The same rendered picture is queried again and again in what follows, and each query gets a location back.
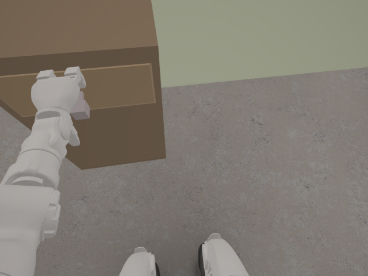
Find robot left hand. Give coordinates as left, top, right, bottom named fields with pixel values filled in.
left=31, top=66, right=86, bottom=146

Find left robot shin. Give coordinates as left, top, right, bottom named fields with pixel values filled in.
left=134, top=247, right=149, bottom=254

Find drawer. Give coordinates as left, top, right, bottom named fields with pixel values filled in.
left=0, top=63, right=154, bottom=116

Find robot left forearm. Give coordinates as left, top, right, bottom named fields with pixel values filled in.
left=0, top=108, right=71, bottom=190

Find robot left upper arm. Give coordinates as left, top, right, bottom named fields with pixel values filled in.
left=0, top=185, right=61, bottom=276

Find handle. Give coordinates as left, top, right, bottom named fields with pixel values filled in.
left=70, top=91, right=90, bottom=120

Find cabinet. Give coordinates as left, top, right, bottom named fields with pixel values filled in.
left=0, top=0, right=166, bottom=170

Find left robot thigh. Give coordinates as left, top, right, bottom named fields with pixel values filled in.
left=119, top=252, right=156, bottom=276

